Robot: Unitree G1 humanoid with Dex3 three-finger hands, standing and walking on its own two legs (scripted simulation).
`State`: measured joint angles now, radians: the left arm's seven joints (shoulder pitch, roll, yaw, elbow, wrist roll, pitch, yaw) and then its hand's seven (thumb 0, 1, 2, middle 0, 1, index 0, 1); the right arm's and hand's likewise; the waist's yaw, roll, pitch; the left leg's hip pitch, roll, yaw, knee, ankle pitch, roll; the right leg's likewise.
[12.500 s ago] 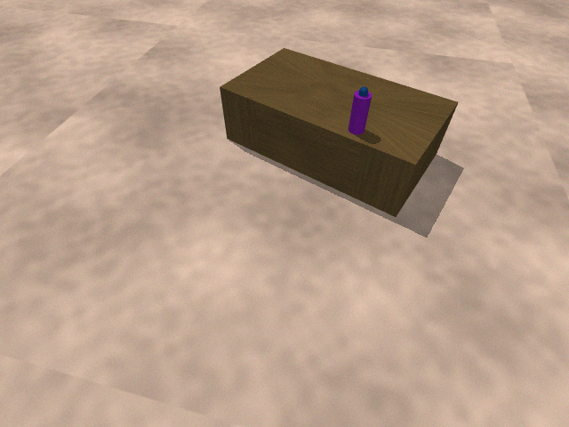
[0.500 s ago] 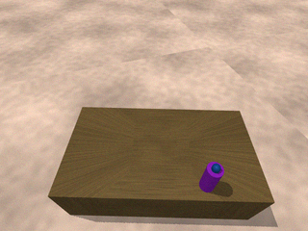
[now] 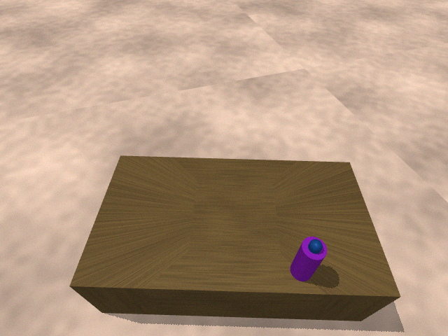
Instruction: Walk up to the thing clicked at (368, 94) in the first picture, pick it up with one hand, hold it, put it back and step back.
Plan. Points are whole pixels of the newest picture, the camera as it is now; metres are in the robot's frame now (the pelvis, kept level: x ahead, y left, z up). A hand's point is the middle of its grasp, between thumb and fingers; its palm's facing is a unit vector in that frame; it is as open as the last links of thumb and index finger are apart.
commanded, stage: stand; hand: right
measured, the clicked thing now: (308, 258) +0.41 -0.25 -0.35
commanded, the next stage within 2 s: go down in 0.18 s
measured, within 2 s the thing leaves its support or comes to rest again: neither
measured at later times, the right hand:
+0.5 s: hand out of the picture +0.15 -0.25 -0.15, palm faces +0.05 +0.94 -0.33, open 10.5 cm
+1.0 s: hand out of the picture +0.15 -0.28 -0.16, palm faces +0.06 +0.94 -0.34, open 17.3 cm
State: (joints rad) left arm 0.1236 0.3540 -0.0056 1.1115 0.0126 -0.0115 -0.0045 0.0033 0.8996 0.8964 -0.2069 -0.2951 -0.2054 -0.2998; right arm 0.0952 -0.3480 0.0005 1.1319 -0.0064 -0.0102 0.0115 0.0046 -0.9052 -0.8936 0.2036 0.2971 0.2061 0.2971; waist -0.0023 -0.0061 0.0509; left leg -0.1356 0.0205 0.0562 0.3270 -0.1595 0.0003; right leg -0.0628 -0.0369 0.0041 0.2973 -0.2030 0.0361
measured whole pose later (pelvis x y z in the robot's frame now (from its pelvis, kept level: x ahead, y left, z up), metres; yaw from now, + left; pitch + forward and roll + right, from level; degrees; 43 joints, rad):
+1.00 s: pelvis +0.00 -0.03 -0.03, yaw +0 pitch +8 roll +2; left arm 0.23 0.25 0.00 0.69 -0.01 -0.15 0.09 0.01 0.90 0.91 -0.21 -0.30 -0.21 -0.30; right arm 0.17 -0.31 -0.14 0.57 -0.05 0.27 0.02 0.00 0.49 -0.06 0.05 0.05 0.05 0.05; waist 0.01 -0.01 -0.04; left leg -0.49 0.04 0.05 0.67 -0.31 -0.03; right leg -0.46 -0.03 0.02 0.74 -0.41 0.00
